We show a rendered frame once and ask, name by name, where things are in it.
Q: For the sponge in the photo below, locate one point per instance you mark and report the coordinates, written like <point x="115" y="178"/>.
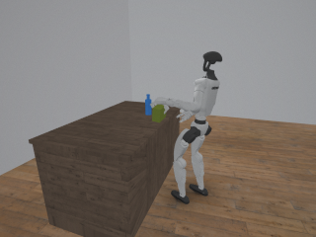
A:
<point x="158" y="113"/>

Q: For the robot right hand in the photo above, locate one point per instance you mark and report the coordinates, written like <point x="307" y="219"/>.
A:
<point x="184" y="116"/>

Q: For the table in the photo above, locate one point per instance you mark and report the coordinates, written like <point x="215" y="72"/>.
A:
<point x="100" y="174"/>

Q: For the robot left hand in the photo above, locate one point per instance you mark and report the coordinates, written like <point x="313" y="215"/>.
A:
<point x="160" y="101"/>

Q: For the left robot forearm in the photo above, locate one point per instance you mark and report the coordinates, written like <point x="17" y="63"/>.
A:
<point x="186" y="106"/>

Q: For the left robot foot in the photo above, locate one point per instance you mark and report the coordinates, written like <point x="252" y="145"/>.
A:
<point x="184" y="199"/>

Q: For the robot foot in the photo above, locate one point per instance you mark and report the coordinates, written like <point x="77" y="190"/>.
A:
<point x="184" y="199"/>
<point x="195" y="188"/>

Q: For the right robot foot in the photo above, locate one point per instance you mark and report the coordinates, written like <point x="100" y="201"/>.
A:
<point x="195" y="188"/>

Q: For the left robot upper arm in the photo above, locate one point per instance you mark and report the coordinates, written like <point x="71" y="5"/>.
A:
<point x="200" y="85"/>

